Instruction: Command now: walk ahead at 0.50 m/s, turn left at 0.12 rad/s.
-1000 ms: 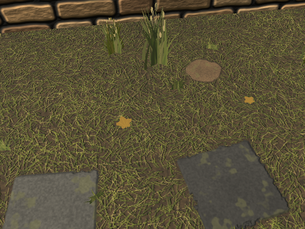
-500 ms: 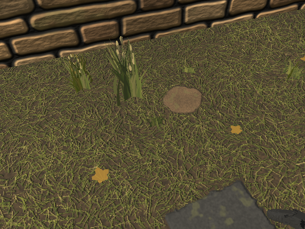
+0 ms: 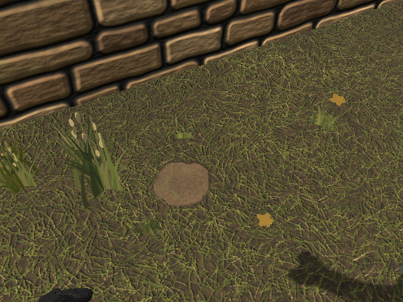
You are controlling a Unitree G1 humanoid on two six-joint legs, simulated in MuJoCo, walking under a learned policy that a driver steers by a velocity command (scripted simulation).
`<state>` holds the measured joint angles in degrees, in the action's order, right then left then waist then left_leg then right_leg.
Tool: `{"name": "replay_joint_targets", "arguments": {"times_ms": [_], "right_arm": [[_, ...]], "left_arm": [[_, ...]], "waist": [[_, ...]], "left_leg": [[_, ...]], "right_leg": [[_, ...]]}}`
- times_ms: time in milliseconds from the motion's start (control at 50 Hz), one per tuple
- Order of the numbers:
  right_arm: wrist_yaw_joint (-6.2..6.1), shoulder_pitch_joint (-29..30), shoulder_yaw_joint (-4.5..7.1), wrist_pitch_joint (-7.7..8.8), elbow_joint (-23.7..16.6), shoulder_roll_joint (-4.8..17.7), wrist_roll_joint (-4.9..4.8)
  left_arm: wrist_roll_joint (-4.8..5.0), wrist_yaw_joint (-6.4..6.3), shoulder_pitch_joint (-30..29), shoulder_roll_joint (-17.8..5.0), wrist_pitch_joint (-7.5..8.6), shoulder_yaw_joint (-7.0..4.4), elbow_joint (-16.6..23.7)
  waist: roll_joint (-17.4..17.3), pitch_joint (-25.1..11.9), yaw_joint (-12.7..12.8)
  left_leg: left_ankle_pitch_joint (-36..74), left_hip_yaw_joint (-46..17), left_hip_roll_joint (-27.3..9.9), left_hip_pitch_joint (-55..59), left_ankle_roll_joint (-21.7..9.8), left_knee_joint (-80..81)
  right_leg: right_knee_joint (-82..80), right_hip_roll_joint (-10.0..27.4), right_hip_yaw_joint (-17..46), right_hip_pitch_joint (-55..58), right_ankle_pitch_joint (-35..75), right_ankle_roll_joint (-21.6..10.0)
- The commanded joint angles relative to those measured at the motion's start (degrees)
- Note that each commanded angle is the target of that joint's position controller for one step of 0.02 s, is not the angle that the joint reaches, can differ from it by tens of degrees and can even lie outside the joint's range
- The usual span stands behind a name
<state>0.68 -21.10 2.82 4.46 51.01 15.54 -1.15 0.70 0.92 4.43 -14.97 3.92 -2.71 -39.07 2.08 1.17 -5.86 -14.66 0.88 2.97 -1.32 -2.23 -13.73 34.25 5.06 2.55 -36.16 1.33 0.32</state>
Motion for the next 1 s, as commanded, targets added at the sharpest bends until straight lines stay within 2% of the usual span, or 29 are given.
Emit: {"name": "replay_joint_targets", "arguments": {"times_ms": [20, 60, 80, 100, 120, 140, 160, 180, 200, 220, 260, 320, 400, 460, 520, 540, 560, 580, 600, 620, 660, 720, 800, 820, 840, 860, 880, 920, 1000], "right_arm": [[-0.51, -1.84, 2.22, -0.38, -1.71, 10.12, -0.47], [-0.89, -1.25, 2.69, -1.02, -1.60, 11.41, -0.50], [-1.01, -0.07, 2.67, -1.17, -1.81, 11.57, -0.57], [-0.99, 0.20, 2.05, -1.07, -2.25, 9.90, -0.16], [-0.96, 0.81, 0.54, -0.77, -4.41, 5.76, 1.54], [-0.76, -7.41, -0.77, 0.24, -4.86, 1.07, 0.20], [-0.77, -3.99, 0.82, 0.51, -4.00, 7.53, -1.14], [-0.73, 1.08, 1.62, 0.53, -5.57, 9.51, -1.58], [-0.91, 3.36, 1.62, 0.27, -5.93, 8.68, -1.15], [-0.95, 4.19, 1.89, -0.20, -6.13, 8.04, -0.46], [-0.90, 2.59, 1.85, -1.65, -5.91, 5.64, -0.67], [-1.29, 3.78, 1.50, -2.83, -7.13, 3.41, 0.42], [0.14, 9.58, 0.21, -2.26, -8.55, 1.50, 1.18], [0.86, 12.89, 0.56, -2.15, -9.99, 3.49, 1.33], [0.75, 9.74, 1.65, -2.05, -8.98, 5.98, 2.09], [0.13, 7.50, 2.74, -2.03, -8.38, 9.33, 2.27], [-0.61, 5.08, 3.46, -2.29, -8.86, 13.66, 3.19], [-0.79, 5.08, 2.10, -2.79, -8.51, 10.09, 3.47], [-0.22, 6.04, 1.01, -3.05, -8.44, 6.54, 2.28], [0.14, 8.74, 0.81, -3.02, -8.26, 5.98, 1.82], [0.00, 14.28, 0.88, -3.12, -8.66, 6.30, 1.88], [-0.80, 18.51, 1.00, -3.49, -8.47, 5.76, 2.84], [-1.43, 19.07, 0.68, -3.76, -6.50, 4.56, 1.78], [-1.41, 17.92, 0.40, -3.83, -5.61, 3.67, 1.47], [-1.29, 16.20, 0.05, -3.80, -4.55, 2.67, 1.67], [-1.18, 14.77, 0.32, -3.81, -4.35, 3.10, 2.05], [-1.38, 15.48, 0.31, -3.90, -4.27, 2.73, 2.19], [-1.87, 15.73, 0.49, -4.00, -3.42, 2.94, 2.08], [-1.96, 14.44, 0.72, -4.09, -0.99, 3.13, 1.92]], "left_arm": [[0.31, 0.90, -7.19, -3.79, 1.65, -0.82, 6.10], [0.24, 1.08, -4.51, -5.59, 2.17, -1.51, 5.61], [0.06, 0.84, 0.41, -7.04, 2.35, -2.33, 4.29], [-0.52, 0.30, 8.61, -9.89, 2.43, -3.67, 2.14], [-1.53, -0.48, 19.28, -14.46, 2.18, -4.86, 0.92], [-1.43, -0.14, 20.42, -16.35, 1.45, -5.07, -0.26], [-1.06, -0.21, 19.73, -10.61, 1.19, -3.74, 0.23], [-0.66, -0.42, 16.48, -8.44, 1.24, -2.93, 0.08], [-0.86, -0.35, 12.73, -7.35, 1.37, -2.43, 0.03], [-1.07, -0.15, 9.87, -5.82, 1.58, -2.07, -0.20], [-1.58, -0.02, 6.88, -4.78, 2.40, -1.98, -0.96], [-1.66, -0.24, 5.78, -6.58, 3.01, -2.56, -2.91], [-1.14, -1.29, 6.33, -8.17, 1.85, -2.83, -4.99], [-0.14, -1.47, 8.44, -9.75, 0.90, -3.11, -7.26], [1.01, -1.69, 7.53, -9.87, 0.04, -3.12, -8.78], [0.13, -1.66, 10.68, -8.40, 0.06, -2.65, -9.71], [-2.01, -1.47, 14.72, -5.72, 0.45, -1.53, -9.39], [-1.88, -1.19, 18.81, -2.29, -0.09, 0.03, -10.44], [-0.51, -1.11, 16.52, -5.58, -1.22, -0.81, -10.96], [0.43, -1.37, 13.09, -6.72, -2.28, -1.16, -10.14], [-0.33, -2.78, 10.18, -7.05, -4.20, -1.66, -10.24], [-0.58, -3.71, 12.08, -5.14, -5.22, -1.40, -11.93], [-1.17, -3.19, 12.56, -3.52, -5.00, -0.97, -14.06], [-1.85, -2.90, 12.27, -3.67, -5.01, -0.92, -14.31], [-2.57, -2.80, 11.30, -5.05, -4.95, -0.96, -13.82], [-2.01, -3.05, 9.47, -8.73, -4.94, -1.61, -13.26], [-1.49, -2.93, 8.04, -8.02, -4.67, -1.61, -14.02], [-1.92, -2.81, 5.83, -5.09, -3.46, -0.71, -14.35], [-1.14, -2.72, 7.92, -5.08, -2.04, -0.46, -16.22]], "waist": [[-6.18, 2.23, 0.88], [-7.22, 0.96, 3.33], [-7.18, -1.71, 6.54], [-6.33, -7.71, 10.36], [0.86, -17.61, 14.34], [16.66, -24.89, 10.27], [9.68, -20.08, 12.39], [6.89, -12.05, 12.14], [3.42, -8.00, 10.33], [3.23, -4.78, 8.66], [4.37, -2.29, 5.92], [2.09, -0.57, 3.79], [2.22, -2.05, 5.54], [2.58, -3.42, 6.29], [1.72, -5.21, 3.43], [-1.95, -7.13, 3.36], [-10.54, -13.12, 4.73], [-17.81, -19.64, 5.37], [-12.62, -19.57, 4.40], [-10.32, -14.46, 4.63], [-7.75, -8.66, 6.02], [-10.25, -7.62, 8.12], [-9.23, -7.60, 8.86], [-8.30, -6.63, 8.89], [-6.20, -4.52, 8.09], [-1.38, -1.44, 5.46], [3.37, 0.23, 4.92], [4.91, 0.82, 4.56], [1.19, -0.83, 5.56]], "left_leg": [[18.02, -10.08, -15.67, -1.20, -8.42, 1.30], [21.74, -11.66, -16.60, 0.20, -7.33, -2.41], [28.34, -10.53, -15.16, -0.89, -6.18, -7.52], [29.80, -8.43, -11.92, -5.39, -4.37, -17.43], [13.48, -5.41, -7.27, -17.23, -1.82, -35.85], [-19.22, -4.39, -0.77, -36.14, 0.78, -52.58], [-18.37, -8.78, -3.76, -41.39, 0.80, -58.69], [-12.98, -7.68, -5.85, -43.88, 0.64, -59.40], [-8.41, -6.65, -8.00, -41.83, 0.96, -57.90], [-5.44, -6.67, -9.36, -40.07, 1.21, -55.56], [-2.94, -6.68, -10.44, -34.69, 1.91, -53.23], [-0.99, -6.08, -9.06, -33.41, 3.66, -45.90], [13.32, -2.09, -7.37, -26.01, 3.41, -28.00], [14.19, -2.22, -6.20, -23.73, 2.22, -21.88], [16.95, -0.55, -3.94, -15.77, -0.70, -13.56], [32.33, -2.35, -5.44, -9.00, -2.18, -11.61], [57.39, -12.32, -15.59, 4.39, -7.08, -16.35], [58.01, -24.07, -24.71, 10.15, -16.65, -14.22], [46.31, -23.99, -22.99, 6.25, -16.60, -11.74], [35.84, -21.35, -20.83, 2.18, -14.66, -9.59], [20.22, -18.72, -18.47, -7.43, -11.69, -5.45], [11.54, -13.71, -15.07, -16.81, -9.91, -2.28], [-2.22, -10.56, -12.66, -19.88, -7.51, -2.37], [-8.50, -9.85, -11.26, -21.16, -5.25, -2.41], [-13.01, -9.01, -9.57, -22.55, -2.36, -3.28], [-13.17, -6.28, -6.47, -21.79, -0.06, -4.96], [-7.79, -3.26, -4.19, -15.81, 1.46, -7.12], [-0.15, -2.78, -4.28, -9.61, 1.20, -10.73], [7.50, -3.05, -4.79, -9.50, 0.06, -11.35]], "right_leg": [[-4.46, -2.38, -1.02, 2.91, -0.65, -0.66], [-6.82, -3.35, -1.08, 8.13, -4.23, -1.79], [-8.98, -4.38, -2.14, 16.00, -4.29, -3.03], [-7.91, -2.85, -1.34, 29.47, -3.03, -4.96], [-5.09, 9.24, 10.59, 47.09, -1.17, -8.73], [-11.04, 20.47, 33.81, 61.03, -13.09, -16.28], [-14.60, 18.29, 34.32, 56.59, -21.39, -14.45], [-16.04, 16.46, 25.63, 49.47, -20.54, -12.40], [-18.00, 14.19, 19.93, 41.98, -15.91, -11.53], [-20.19, 12.32, 15.28, 36.23, -12.37, -11.25], [-23.60, 10.44, 8.76, 28.91, -4.08, -11.35], [-23.22, 10.14, 0.66, 25.27, 18.45, -12.52], [-22.39, 6.79, -7.13, 24.34, 22.01, -11.08], [-19.06, 8.55, -5.91, 28.95, 20.78, -10.22], [-10.04, 7.22, -5.81, 30.21, 17.11, -7.02], [-3.43, 3.69, -7.63, 28.40, 12.73, -4.26], [8.61, -1.04, -9.73, 19.24, -6.99, -0.52], [20.91, -4.31, -4.97, 12.22, -38.81, 2.55], [24.42, -2.83, 0.03, 11.38, -42.74, 3.04], [25.66, -1.98, 0.01, 8.09, -41.26, 2.99], [22.58, -0.25, 0.47, 8.37, -35.45, 3.27], [13.98, -0.92, -0.98, 17.64, -28.38, 3.46], [-1.68, -2.63, -3.26, 27.38, -13.83, 1.65], [-5.63, -2.79, -3.38, 29.58, -11.23, 0.71], [-8.82, -0.08, -0.36, 29.82, -10.11, -0.71], [-10.39, 2.32, 1.70, 24.80, -16.84, -2.55], [-12.82, 1.52, 2.04, 16.44, -28.06, -3.43], [-15.73, 0.87, 1.84, 12.50, -28.38, -1.46], [-12.84, -0.36, 0.32, 18.23, -17.35, -0.41]]}}
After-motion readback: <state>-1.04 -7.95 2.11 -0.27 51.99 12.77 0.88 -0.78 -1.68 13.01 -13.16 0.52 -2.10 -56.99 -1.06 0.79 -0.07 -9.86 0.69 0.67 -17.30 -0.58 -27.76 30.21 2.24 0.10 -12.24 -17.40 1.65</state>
